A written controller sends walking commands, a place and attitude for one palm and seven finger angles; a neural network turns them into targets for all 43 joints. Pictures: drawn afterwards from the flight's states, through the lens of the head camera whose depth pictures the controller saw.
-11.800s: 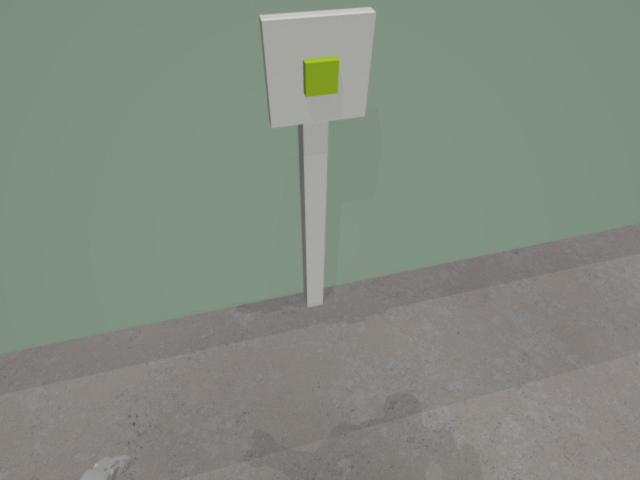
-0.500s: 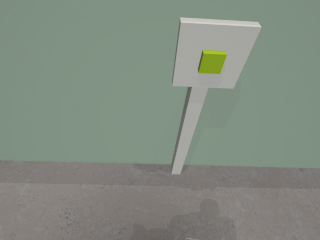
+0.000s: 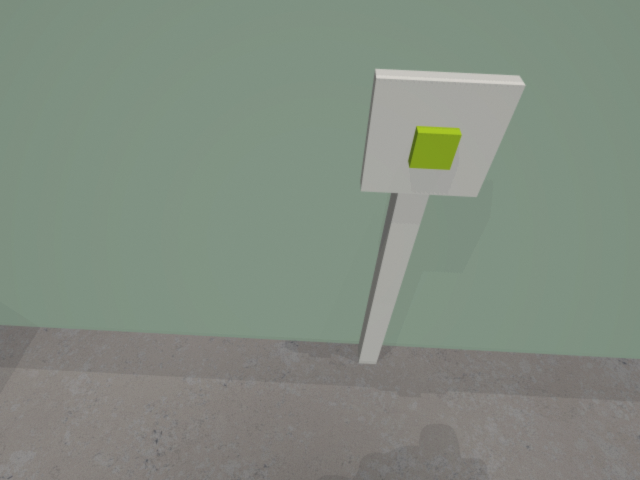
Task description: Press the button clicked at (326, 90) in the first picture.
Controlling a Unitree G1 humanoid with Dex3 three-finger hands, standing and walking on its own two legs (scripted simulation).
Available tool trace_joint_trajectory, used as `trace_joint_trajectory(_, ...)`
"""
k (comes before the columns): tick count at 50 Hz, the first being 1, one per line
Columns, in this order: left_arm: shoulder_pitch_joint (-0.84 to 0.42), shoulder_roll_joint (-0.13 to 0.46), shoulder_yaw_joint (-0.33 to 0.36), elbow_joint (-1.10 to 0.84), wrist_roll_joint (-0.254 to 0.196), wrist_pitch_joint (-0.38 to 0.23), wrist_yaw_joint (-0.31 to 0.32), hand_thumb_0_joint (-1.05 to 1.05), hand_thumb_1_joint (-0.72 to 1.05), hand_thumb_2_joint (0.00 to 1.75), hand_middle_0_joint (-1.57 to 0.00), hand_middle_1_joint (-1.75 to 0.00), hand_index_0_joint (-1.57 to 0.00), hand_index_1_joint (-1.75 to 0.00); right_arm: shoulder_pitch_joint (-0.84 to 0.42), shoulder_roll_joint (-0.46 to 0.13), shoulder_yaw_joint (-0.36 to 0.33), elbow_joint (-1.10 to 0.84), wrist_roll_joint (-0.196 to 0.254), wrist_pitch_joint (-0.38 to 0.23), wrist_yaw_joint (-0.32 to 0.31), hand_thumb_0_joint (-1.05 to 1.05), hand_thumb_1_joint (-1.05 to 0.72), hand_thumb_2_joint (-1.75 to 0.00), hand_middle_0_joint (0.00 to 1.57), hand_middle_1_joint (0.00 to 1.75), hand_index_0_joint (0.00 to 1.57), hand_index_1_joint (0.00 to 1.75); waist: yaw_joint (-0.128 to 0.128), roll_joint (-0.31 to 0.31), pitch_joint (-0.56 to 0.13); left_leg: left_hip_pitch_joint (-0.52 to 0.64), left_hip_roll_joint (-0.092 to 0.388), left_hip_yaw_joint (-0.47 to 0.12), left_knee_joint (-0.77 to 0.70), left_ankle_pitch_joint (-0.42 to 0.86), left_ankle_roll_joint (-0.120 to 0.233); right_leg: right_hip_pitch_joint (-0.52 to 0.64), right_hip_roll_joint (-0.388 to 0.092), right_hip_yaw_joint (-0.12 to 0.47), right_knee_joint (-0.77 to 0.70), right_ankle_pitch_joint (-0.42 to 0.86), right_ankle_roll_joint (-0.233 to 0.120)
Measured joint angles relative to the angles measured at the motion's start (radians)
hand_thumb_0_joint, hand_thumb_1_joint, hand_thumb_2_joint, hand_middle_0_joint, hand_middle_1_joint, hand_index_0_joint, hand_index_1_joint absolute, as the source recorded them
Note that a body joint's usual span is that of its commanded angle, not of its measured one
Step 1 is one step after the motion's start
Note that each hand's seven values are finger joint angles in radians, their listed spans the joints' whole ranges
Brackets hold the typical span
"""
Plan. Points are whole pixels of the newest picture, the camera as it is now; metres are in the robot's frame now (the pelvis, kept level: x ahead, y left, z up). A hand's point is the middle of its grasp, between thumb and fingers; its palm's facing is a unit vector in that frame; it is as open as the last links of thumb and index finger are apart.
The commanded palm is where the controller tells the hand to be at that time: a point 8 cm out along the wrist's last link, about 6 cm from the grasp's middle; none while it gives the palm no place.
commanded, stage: look again from close up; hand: left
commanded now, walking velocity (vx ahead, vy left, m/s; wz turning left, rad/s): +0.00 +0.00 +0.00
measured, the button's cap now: (433, 147) +0.58 -0.13 +0.12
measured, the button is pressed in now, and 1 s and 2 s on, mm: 0 0 0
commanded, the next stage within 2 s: shuffle to correct the standing spot in 0.44 s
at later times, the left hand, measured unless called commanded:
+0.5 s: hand out of the picture -0.01 +0.16 -0.18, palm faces +0.03 -0.99 -0.15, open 7.4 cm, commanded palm none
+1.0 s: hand out of the picture +0.03 +0.11 -0.18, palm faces +0.09 -0.98 -0.16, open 7.4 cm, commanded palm none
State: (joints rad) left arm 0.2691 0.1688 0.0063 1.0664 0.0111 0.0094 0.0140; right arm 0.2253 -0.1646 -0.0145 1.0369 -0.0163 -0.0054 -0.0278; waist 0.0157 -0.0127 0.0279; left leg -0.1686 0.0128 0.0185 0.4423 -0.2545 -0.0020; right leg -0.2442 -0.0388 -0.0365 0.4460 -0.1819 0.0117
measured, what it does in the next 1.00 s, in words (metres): lifts its left foot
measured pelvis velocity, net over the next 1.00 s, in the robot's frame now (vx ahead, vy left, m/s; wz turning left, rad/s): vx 0.05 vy -0.06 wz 0.02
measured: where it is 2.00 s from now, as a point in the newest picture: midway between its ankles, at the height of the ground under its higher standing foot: outside the picture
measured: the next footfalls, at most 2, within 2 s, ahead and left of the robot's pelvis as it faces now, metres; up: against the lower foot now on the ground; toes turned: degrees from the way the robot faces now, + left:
left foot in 1.20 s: +0.13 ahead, +0.02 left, +0.00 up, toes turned +7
right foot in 1.60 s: +0.17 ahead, -0.34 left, +0.00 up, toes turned -6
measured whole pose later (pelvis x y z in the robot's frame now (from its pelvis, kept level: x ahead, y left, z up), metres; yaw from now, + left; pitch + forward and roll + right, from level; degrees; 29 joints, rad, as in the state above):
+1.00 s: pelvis +0.05 -0.06 -0.01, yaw +1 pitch +1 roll +1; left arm 0.32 0.14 0.05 1.06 0.03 0.00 0.00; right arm 0.30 -0.13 -0.04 1.11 -0.02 0.02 -0.05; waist 0.01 -0.02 0.06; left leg -0.33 0.06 0.04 0.90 -0.54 0.05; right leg -0.24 0.03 -0.10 0.52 -0.31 -0.09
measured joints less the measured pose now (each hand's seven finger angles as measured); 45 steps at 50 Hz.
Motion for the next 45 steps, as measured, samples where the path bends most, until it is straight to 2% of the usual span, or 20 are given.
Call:
trace_joint_trajectory(8, 0.013, -0.016, -0.008, 0.037, 0.001, -0.006, 0.001, 0.01, 0.91, 0.90, -0.19, -0.30, -0.20, -0.30, 0.037, 0.011, 0.014, 0.049, 0.002, 0.000, 0.002, 0.00, -0.94, -0.89, 0.20, 0.30, 0.20, 0.30, 0.001, -0.008, 0.008, 0.018, -0.005, 0.005, -0.023, 0.011, 0.004, 0.017, -0.004, 0.005, -0.023, 0.013, 0.005)
trace_joint_trajectory(22, 0.014, -0.036, -0.007, 0.073, 0.000, -0.016, 0.009, 0.01, 0.91, 0.90, -0.19, -0.30, -0.20, -0.30, 0.093, 0.074, 0.027, 0.108, 0.006, -0.006, 0.002, 0.00, -0.91, -0.89, 0.20, 0.30, 0.20, 0.30, -0.009, -0.004, 0.020, 0.030, -0.008, 0.008, -0.026, 0.008, 0.006, 0.025, -0.007, 0.008, -0.018, 0.006, 0.007)
trace_joint_trajectory(32, 0.022, -0.046, -0.001, 0.080, 0.002, -0.018, 0.009, 0.01, 0.91, 0.90, -0.19, -0.30, -0.20, -0.30, 0.094, 0.087, 0.020, 0.112, 0.001, -0.010, -0.002, 0.00, -0.91, -0.89, 0.20, 0.30, 0.20, 0.30, -0.010, -0.004, 0.017, 0.030, -0.006, 0.009, -0.018, -0.003, 0.003, 0.018, -0.005, 0.009, 0.002, -0.010, 0.003)
trace_joint_trajectory(39, 0.050, -0.035, 0.022, 0.061, 0.019, 0.008, -0.011, 0.01, 0.91, 0.90, -0.19, -0.30, -0.19, -0.30, 0.108, 0.088, -0.004, 0.093, -0.011, 0.002, -0.008, 0.00, -0.91, -0.89, 0.20, 0.30, 0.21, 0.30, -0.018, -0.022, 0.002, 0.020, 0.006, 0.009, 0.021, -0.046, -0.010, -0.021, 0.001, 0.004, 0.097, -0.083, -0.027)
trace_joint_trajectory(43, 0.053, -0.031, 0.037, 0.039, 0.022, 0.012, -0.022, 0.01, 0.91, 0.90, -0.19, -0.30, -0.19, -0.30, 0.116, 0.072, -0.017, 0.079, -0.016, 0.002, -0.017, 0.00, -0.90, -0.89, 0.20, 0.30, 0.21, 0.30, -0.025, -0.003, 0.007, 0.005, 0.036, -0.007, 0.055, -0.080, -0.029, -0.029, 0.028, -0.017, 0.124, -0.115, -0.039)
trace_joint_trajectory(44, 0.053, -0.032, 0.040, 0.033, 0.021, 0.009, -0.024, 0.01, 0.91, 0.90, -0.19, -0.30, -0.19, -0.30, 0.117, 0.065, -0.019, 0.077, -0.016, 0.003, -0.018, 0.00, -0.90, -0.89, 0.20, 0.30, 0.21, 0.30, -0.026, 0.007, 0.008, -0.001, 0.047, -0.014, 0.067, -0.091, -0.026, -0.027, 0.039, -0.026, 0.123, -0.121, -0.048)
trace_joint_trajectory(45, 0.053, -0.033, 0.042, 0.025, 0.021, 0.003, -0.025, 0.01, 0.91, 0.90, -0.19, -0.30, -0.19, -0.30, 0.117, 0.057, -0.021, 0.076, -0.015, 0.003, -0.020, 0.00, -0.90, -0.89, 0.20, 0.30, 0.21, 0.30, -0.025, 0.016, 0.009, -0.012, 0.057, -0.020, 0.089, -0.105, -0.007, -0.026, 0.049, -0.034, 0.123, -0.127, -0.057)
